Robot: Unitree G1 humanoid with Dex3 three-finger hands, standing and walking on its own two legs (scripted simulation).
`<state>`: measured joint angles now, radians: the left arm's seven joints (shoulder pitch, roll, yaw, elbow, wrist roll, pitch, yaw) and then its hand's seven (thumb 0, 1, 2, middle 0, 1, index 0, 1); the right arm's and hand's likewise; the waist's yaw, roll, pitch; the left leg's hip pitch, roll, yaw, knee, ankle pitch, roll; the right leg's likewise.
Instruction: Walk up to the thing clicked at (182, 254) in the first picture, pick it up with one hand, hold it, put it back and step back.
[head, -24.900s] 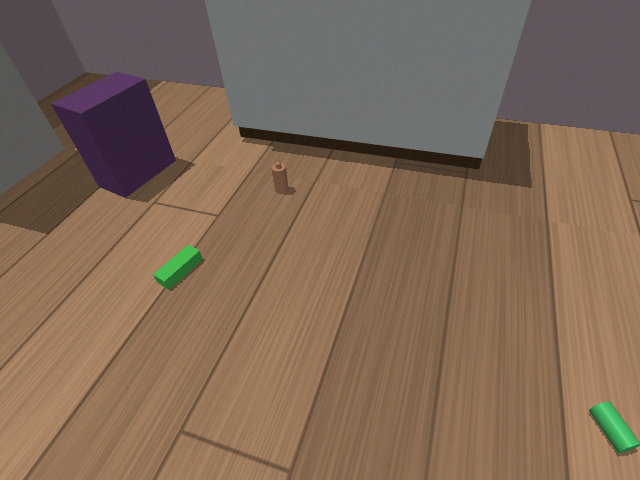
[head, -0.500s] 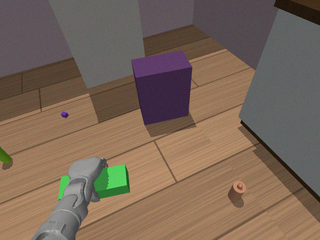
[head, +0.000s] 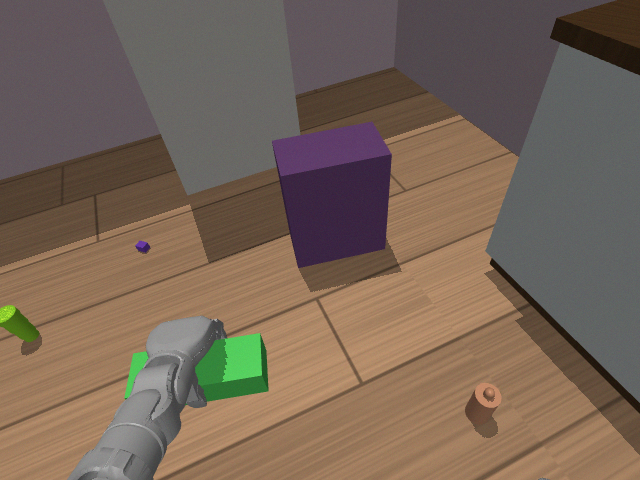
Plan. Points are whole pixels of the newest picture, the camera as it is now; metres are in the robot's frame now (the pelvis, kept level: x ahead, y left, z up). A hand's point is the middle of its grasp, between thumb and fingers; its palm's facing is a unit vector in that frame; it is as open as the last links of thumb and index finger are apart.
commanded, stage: hold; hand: left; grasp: from above
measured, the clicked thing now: (201, 372) +0.32 +0.23 -0.08
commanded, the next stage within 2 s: crouch in 1.36 s
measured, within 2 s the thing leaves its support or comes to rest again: neither
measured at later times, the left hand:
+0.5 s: hand (190, 380) +0.29 +0.22 -0.04, palm faces -0.44 -0.08 -0.90, open 9.7 cm
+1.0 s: hand (186, 389) +0.27 +0.22 -0.03, palm faces -0.45 -0.08 -0.89, open 9.7 cm
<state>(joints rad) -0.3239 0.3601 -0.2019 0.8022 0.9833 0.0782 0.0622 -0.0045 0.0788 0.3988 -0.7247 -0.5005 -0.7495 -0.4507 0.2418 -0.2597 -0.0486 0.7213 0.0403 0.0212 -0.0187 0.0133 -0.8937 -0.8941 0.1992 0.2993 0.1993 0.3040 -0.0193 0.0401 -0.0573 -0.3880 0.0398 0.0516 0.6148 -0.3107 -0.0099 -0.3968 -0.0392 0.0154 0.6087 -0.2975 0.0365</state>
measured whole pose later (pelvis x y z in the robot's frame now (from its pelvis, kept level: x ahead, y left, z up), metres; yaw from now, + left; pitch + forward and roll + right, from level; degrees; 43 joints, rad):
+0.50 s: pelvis -0.01 +0.00 +0.01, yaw +0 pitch +2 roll +0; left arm -0.28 0.36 -0.21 0.71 0.99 0.08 0.02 -0.01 0.07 0.42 -0.72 -0.50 -0.75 -0.46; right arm 0.22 -0.26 -0.04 0.69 0.05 0.06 -0.02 0.01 -0.90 -0.90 0.20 0.30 0.20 0.30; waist 0.00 0.05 -0.03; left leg -0.30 0.04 0.05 0.52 -0.25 -0.01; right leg -0.32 -0.04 0.02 0.53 -0.25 0.03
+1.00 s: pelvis -0.02 +0.00 +0.01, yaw +0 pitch +0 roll +0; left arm -0.25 0.36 -0.23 0.65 0.99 0.09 -0.03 -0.01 0.06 0.44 -0.71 -0.52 -0.73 -0.48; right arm 0.19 -0.25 -0.02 0.67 0.05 0.06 -0.02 0.01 -0.90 -0.90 0.20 0.30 0.20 0.30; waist 0.01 0.05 -0.01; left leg -0.25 0.03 0.06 0.48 -0.23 -0.01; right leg -0.28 -0.04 0.02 0.50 -0.22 0.03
